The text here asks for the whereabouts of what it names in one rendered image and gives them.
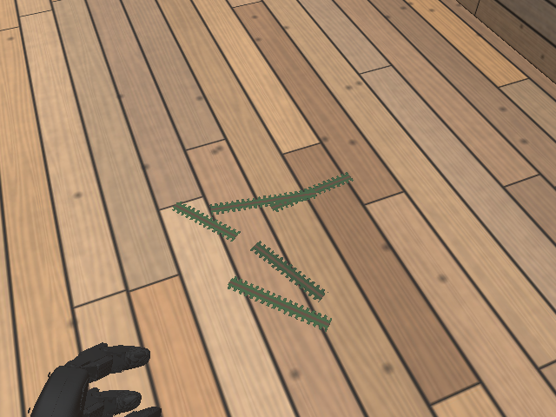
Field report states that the left robot hand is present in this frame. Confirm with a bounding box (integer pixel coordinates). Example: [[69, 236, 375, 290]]
[[28, 342, 162, 417]]

